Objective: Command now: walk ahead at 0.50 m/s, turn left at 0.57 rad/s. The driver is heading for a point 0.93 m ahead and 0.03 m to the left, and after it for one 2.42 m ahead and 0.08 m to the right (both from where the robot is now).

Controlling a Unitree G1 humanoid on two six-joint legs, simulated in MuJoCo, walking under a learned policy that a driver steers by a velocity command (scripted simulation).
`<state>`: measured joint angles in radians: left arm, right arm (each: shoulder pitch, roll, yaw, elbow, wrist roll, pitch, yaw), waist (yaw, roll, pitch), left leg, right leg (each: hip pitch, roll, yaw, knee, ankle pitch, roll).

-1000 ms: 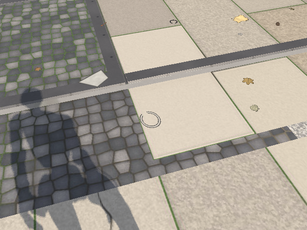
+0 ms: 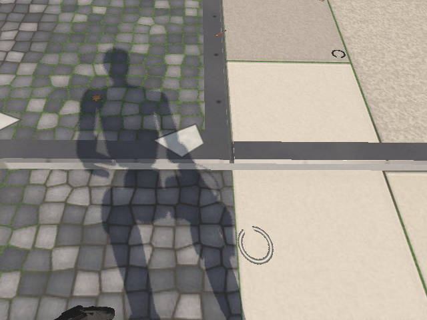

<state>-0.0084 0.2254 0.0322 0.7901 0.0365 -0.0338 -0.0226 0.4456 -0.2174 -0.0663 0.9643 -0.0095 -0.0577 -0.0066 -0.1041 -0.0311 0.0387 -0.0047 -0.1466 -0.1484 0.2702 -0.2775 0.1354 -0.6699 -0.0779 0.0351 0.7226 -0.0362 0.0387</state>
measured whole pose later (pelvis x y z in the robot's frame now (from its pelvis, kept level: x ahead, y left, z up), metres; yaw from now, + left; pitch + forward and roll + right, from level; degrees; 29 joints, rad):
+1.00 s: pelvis +0.52 +0.08 +0.00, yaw +10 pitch +1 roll +1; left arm 0.17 0.24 0.05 0.86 0.03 -0.02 -0.04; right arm 0.40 -0.22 -0.04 0.95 -0.01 -0.09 0.00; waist -0.03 -0.05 0.03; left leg 0.03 -0.07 0.14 0.19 -0.24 0.08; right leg -0.65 -0.07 -0.01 0.78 -0.03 -0.03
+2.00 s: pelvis +0.68 +0.13 +0.01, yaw -25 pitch +1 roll -1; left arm 0.21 0.32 0.09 0.79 0.03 0.08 -0.07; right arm 0.27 -0.25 -0.04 0.76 -0.03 -0.02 -0.03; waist -0.02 -0.04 0.02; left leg -0.12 0.02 0.11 0.34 -0.24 0.04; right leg -0.43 0.01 0.05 0.95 -0.35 0.05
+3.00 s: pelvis +0.82 +0.01 +0.00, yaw -9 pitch +1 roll -2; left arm 0.16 0.25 0.03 0.72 0.03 0.06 0.03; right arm 0.23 -0.28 -0.08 0.75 -0.02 0.04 -0.01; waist -0.02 -0.02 0.07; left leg -0.31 -0.11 -0.09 0.47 -0.17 0.09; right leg -0.52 -0.02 0.04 1.01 -0.40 0.06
